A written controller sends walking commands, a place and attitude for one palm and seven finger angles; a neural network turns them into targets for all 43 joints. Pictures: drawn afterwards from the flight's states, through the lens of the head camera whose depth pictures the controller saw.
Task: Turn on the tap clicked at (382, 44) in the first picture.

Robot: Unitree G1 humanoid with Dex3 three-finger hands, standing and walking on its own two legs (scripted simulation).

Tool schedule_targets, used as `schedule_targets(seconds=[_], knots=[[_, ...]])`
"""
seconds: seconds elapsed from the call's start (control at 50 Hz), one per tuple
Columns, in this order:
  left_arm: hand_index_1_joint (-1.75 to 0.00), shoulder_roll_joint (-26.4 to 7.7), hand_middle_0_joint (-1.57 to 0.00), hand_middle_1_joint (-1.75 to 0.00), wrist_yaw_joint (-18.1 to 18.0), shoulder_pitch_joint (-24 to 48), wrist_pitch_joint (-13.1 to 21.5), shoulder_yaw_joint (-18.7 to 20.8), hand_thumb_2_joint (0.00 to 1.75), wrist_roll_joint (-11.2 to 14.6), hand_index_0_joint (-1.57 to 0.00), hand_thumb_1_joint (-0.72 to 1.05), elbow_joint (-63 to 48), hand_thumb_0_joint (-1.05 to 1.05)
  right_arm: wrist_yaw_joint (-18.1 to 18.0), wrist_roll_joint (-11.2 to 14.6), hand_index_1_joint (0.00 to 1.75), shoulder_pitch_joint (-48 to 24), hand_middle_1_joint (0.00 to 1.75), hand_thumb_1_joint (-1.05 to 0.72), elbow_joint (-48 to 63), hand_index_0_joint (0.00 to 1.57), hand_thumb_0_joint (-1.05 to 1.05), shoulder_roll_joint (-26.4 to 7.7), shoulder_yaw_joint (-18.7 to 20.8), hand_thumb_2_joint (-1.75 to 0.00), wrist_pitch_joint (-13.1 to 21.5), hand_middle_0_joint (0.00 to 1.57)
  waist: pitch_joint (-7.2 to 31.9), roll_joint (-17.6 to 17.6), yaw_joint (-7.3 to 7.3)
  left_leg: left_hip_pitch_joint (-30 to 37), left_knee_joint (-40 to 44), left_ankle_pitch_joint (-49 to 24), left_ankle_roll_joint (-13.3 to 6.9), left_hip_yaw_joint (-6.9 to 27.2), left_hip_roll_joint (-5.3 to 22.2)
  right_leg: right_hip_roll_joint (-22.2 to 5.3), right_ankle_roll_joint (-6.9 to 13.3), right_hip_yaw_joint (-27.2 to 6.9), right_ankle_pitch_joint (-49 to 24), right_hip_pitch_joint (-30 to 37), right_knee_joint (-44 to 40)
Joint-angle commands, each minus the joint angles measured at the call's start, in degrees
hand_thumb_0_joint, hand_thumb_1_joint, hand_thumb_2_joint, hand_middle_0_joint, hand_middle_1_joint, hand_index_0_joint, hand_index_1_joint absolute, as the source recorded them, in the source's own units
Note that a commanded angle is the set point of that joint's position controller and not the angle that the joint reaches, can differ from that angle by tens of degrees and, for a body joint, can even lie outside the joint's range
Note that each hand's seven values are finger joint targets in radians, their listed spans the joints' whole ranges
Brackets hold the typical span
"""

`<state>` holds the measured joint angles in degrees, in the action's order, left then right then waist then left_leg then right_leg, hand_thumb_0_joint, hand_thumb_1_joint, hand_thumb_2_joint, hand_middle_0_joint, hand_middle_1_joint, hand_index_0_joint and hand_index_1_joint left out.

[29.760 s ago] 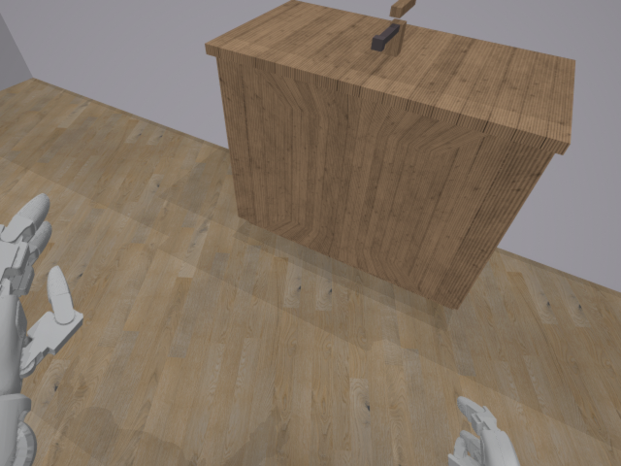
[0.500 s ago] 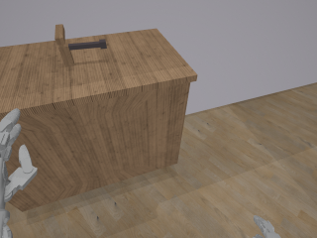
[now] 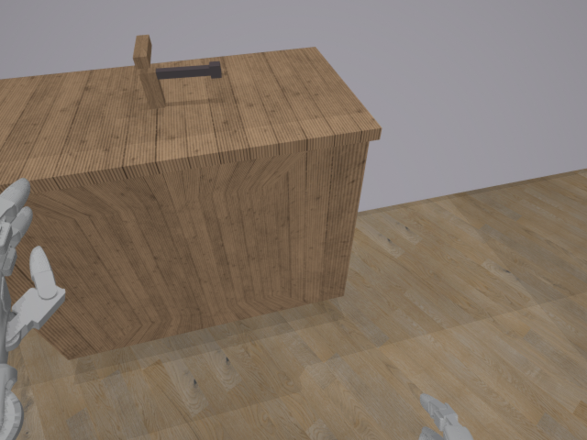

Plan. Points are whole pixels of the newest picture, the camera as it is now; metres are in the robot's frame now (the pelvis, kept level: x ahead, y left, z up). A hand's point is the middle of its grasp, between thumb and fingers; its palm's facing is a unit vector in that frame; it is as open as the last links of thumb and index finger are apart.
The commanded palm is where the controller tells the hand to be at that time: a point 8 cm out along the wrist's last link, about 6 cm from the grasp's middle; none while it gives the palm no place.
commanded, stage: stand and check the lever's angle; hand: left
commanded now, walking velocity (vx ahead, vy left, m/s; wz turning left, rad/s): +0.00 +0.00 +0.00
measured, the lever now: (215, 69) +0.85 +0.24 +0.14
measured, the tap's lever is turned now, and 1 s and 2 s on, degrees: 84 84 84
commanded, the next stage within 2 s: stand and wait in 0.16 s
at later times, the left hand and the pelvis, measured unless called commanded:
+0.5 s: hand (84, 283) +0.23 +0.23 +0.17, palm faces +0.37 -0.84 -0.38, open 7.5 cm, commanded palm +0.18 +0.28 +0.19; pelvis +0.01 +0.00 +0.02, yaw -1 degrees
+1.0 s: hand (62, 273) +0.24 +0.26 +0.17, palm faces +0.38 -0.85 -0.37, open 7.5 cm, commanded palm +0.19 +0.30 +0.19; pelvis +0.02 +0.02 +0.02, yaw -1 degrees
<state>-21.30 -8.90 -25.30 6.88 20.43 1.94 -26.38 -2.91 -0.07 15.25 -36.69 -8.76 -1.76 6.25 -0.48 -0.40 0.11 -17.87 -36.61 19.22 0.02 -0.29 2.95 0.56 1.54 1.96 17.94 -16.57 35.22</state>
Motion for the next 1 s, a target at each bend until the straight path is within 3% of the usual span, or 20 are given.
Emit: schedule_targets(seconds=[0.0, 0.02, 0.06, 0.1, 0.12, 0.16, 0.18, 0.2, 0.22, 0.24, 0.3, 0.36, 0.46, 0.58, 0.78, 0.82, 0.88, 0.92, 0.98], knots=[[-0.3, -9.15, -0.2, -0.3, -0.27, 6.89, 3.91, 4.56, 0.9, 0.87, -0.2, 0.9, -13.58, 0.0, -0.13, 0.33, 0.3, -7.35, 0.3, -0.9, 7.82, 0.2, 0.0, -7.8, 3.93, -0.9, 3.46, 0.2, 5.51, 10.81, -0.97, -11.48, -20.07, 3.97, 0.13, 1.88, -1.66, -17.43, 8.16, -26.89, -7.67, 10.0, -20.84], [-0.3, -10.07, -0.2, -0.3, -0.19, 7.11, 3.67, 5.02, 0.9, 0.87, -0.2, 0.9, -15.33, 0.0, 0.1, 0.82, 0.3, -7.44, 0.3, -0.9, 7.95, 0.2, 0.0, -8.86, 4.76, -0.9, 3.22, 0.2, 5.43, 8.78, -1.03, -10.18, -19.57, 4.23, 0.32, 2.75, -1.08, -17.03, 7.64, -25.63, -10.53, 8.82, -19.25], [-0.3, -10.16, -0.2, -0.3, -0.73, 3.79, 4.26, 6.73, 0.9, 1.26, -0.2, 0.9, -14.74, 0.0, -0.42, 0.69, 0.3, -8.48, 0.3, -0.9, 8.25, 0.2, 0.0, -7.86, 4.02, -0.9, 2.87, 0.2, 4.92, 6.34, -0.41, -4.09, -9.18, 3.38, -0.14, 1.48, -0.46, -15.44, 7.35, -17.63, -18.72, 7.46, -15.71], [-0.3, -9.42, -0.2, -0.3, -1.3, 2.17, 4.63, 7.11, 0.9, 1.37, -0.2, 0.9, -13.01, 0.0, -1.11, 0.33, 0.3, -9.64, 0.3, -0.9, 8.73, 0.2, 0.0, -7.37, 3.5, -0.9, 2.15, 0.2, 5.29, 7.18, 0.01, 2.77, 2.35, -1.72, -0.75, -1.08, -1.95, -12.09, 4.64, -12.99, -12.02, 6.11, -14.99], [-0.3, -8.73, -0.2, -0.3, -1.43, 1.58, 4.52, 6.65, 0.9, 1.55, -0.2, 0.9, -12.57, 0.0, -1.46, 0.34, 0.3, -9.94, 0.3, -0.9, 8.92, 0.2, 0.0, -7.84, 3.71, -0.9, 2.03, 0.2, 4.98, 4.74, -0.18, 6.29, 7.95, -5.21, -1.02, -0.97, -1.92, -10.79, 3.13, -11.43, -8.07, 4.98, -14.22], [-0.3, -8.04, -0.2, -0.3, -1.51, 2.73, 4.8, 5.36, 0.9, 1.63, -0.2, 0.9, -13.91, 0.0, -1.69, 0.43, 0.3, -10.67, 0.3, -0.9, 9.75, 0.2, 0.0, -9.46, 4.42, -0.9, 1.87, 0.2, 2.99, -1.24, 0.58, 8.89, 14.07, -4.78, -2.74, 4.72, 2.35, -6.25, 0.62, -9.93, 0.22, 1.29, -13.57], [-0.3, -7.86, -0.2, -0.3, -1.49, 3.26, 4.77, 4.83, 0.9, 1.43, -0.2, 0.9, -14.26, 0.0, -1.71, 0.6, 0.3, -10.89, 0.3, -0.9, 10.25, 0.2, 0.0, -10.47, 4.84, -0.9, 1.71, 0.2, 2.07, -3.78, 0.81, 7.64, 14.68, -3.61, -3.59, 7.53, 4.14, -4.22, -0.32, -9.47, 0.75, 0.87, -13.48], [-0.3, -8.12, -0.2, -0.3, -1.33, 2.31, 4.68, 4.89, 0.9, 1.36, -0.2, 0.9, -13.09, 0.0, -1.72, 1.0, 0.3, -10.47, 0.3, -0.9, 10.25, 0.2, 0.0, -10.91, 5.19, -0.9, 1.56, 0.2, 2.02, -3.98, 0.8, 5.84, 14.59, -1.73, -3.73, 8.01, 4.51, -3.6, -0.91, -9.38, 0.84, 2.13, -14.17], [-0.3, -8.89, -0.2, -0.3, -1.14, 2.12, 4.5, 5.59, 0.9, 0.98, -0.2, 0.9, -13.34, 0.0, -1.79, 0.72, 0.3, -10.38, 0.3, -0.9, 10.12, 0.2, 0.0, -9.94, 4.56, -0.9, 1.66, 0.2, 1.32, -7.46, 0.36, 4.86, 15.74, -0.89, -3.5, 7.06, 3.48, -3.4, -0.7, -8.73, 0.44, 2.07, -13.99], [-0.3, -7.55, -0.2, -0.3, -1.01, 1.92, 4.45, 4.4, 0.9, 0.74, -0.2, 0.9, -12.46, 0.0, -1.78, 0.71, 0.3, -10.26, 0.3, -0.9, 10.17, 0.2, 0.0, -9.39, 4.14, -0.9, 1.73, 0.2, 0.33, -6.39, 0.23, 3.08, 15.71, -0.8, -3.2, 6.67, 3.17, -2.85, -0.81, -7.78, -0.85, 3.23, -14.26], [-0.3, -7.73, -0.2, -0.3, -1.05, 2.1, 4.37, 3.89, 0.9, 0.64, -0.2, 0.9, -12.92, 0.0, -1.54, 0.57, 0.3, -9.96, 0.3, -0.9, 10.41, 0.2, 0.0, -9.98, 4.55, -0.9, 2.04, 0.2, 2.47, -1.67, 0.29, 4.07, 12.42, -4.58, -2.33, 4.27, 1.63, -4.07, -0.36, -9.63, -3.89, 5.0, -16.43], [-0.3, -8.25, -0.2, -0.3, -1.14, 0.89, 3.95, 4.3, 0.9, 1.07, -0.2, 0.9, -13.03, 0.0, -1.47, 0.54, 0.3, -9.8, 0.3, -0.9, 10.62, 0.2, 0.0, -9.95, 4.72, -0.9, 2.13, 0.2, 4.96, -0.44, 0.33, 6.58, 10.63, -10.37, -1.74, 2.88, 1.19, -5.17, -0.23, -9.93, -9.06, 6.06, -16.37], [-0.3, -8.41, -0.2, -0.3, -1.22, 0.55, 3.47, 4.45, 0.9, 1.4, -0.2, 0.9, -14.11, 0.0, -1.46, 0.43, 0.3, -10.2, 0.3, -0.9, 10.97, 0.2, 0.0, -10.01, 4.51, -0.9, 1.59, 0.2, 5.73, -2.48, 0.41, 7.86, 11.87, -13.92, -1.5, 3.18, 1.64, -4.38, -0.21, -8.65, -13.35, 6.99, -15.19], [-0.3, -8.25, -0.2, -0.3, -1.19, 0.72, 3.27, 4.42, 0.9, 1.58, -0.2, 0.9, -13.6, 0.0, -1.63, 0.31, 0.3, -10.49, 0.3, -0.9, 11.14, 0.2, 0.0, -9.8, 4.15, -0.9, 1.16, 0.2, 6.46, -1.9, 0.52, 8.23, 13.58, -14.97, -1.55, 3.41, 2.13, -3.18, -0.75, -6.97, -14.85, 8.08, -14.78], [-0.3, -8.12, -0.2, -0.3, -1.17, 1.47, 3.04, 3.93, 0.9, 1.44, -0.2, 0.9, -13.03, 0.0, -1.78, 0.13, 0.3, -10.72, 0.3, -0.9, 11.12, 0.2, 0.0, -9.76, 3.87, -0.9, 0.74, 0.2, 5.98, -1.94, 0.55, 7.14, 15.46, -12.62, -1.37, 3.53, 1.81, -2.54, -0.93, -6.08, -13.64, 8.28, -15.52], [-0.3, -8.69, -0.2, -0.3, -1.16, 1.91, 3.07, 4.27, 0.9, 1.4, -0.2, 0.9, -13.71, 0.0, -1.84, 0.07, 0.3, -10.94, 0.3, -0.9, 11.21, 0.2, 0.0, -9.98, 4.01, -0.9, 0.73, 0.2, 6.06, -3.56, 0.52, 7.14, 15.64, -12.99, -1.28, 3.48, 1.71, -2.59, -0.81, -6.12, -13.87, 8.36, -15.44], [-0.3, -7.51, -0.2, -0.3, -1.16, 1.36, 3.23, 3.47, 0.9, 1.39, -0.2, 0.9, -12.97, 0.0, -1.79, 0.13, 0.3, -10.79, 0.3, -0.9, 11.16, 0.2, 0.0, -9.78, 3.92, -0.9, 0.67, 0.2, 5.63, -3.31, 0.49, 6.52, 16.21, -11.64, -1.23, 3.48, 1.74, -2.32, -0.92, -5.75, -13.31, 8.35, -15.53], [-0.3, -8.84, -0.2, -0.3, -1.29, 1.81, 3.41, 4.59, 0.9, 1.28, -0.2, 0.9, -13.9, 0.0, -1.95, -0.03, 0.3, -10.98, 0.3, -0.9, 11.21, 0.2, 0.0, -9.92, 4.06, -0.9, 0.74, 0.2, 6.41, -4.42, 0.54, 6.86, 16.45, -11.95, -1.2, 3.59, 1.69, -2.31, -0.84, -5.68, -13.75, 8.68, -15.31], [-0.3, -7.49, -0.2, -0.3, -1.19, 1.06, 3.41, 3.62, 0.9, 1.34, -0.2, 0.9, -13.0, 0.0, -1.83, 0.13, 0.3, -10.72, 0.3, -0.9, 11.23, 0.2, 0.0, -9.92, 4.07, -0.9, 0.71, 0.2, 6.25, -3.68, 0.49, 6.83, 16.3, -13.01, -1.16, 3.36, 1.81, -2.13, -1.0, -5.44, -14.62, 8.79, -15.1]])
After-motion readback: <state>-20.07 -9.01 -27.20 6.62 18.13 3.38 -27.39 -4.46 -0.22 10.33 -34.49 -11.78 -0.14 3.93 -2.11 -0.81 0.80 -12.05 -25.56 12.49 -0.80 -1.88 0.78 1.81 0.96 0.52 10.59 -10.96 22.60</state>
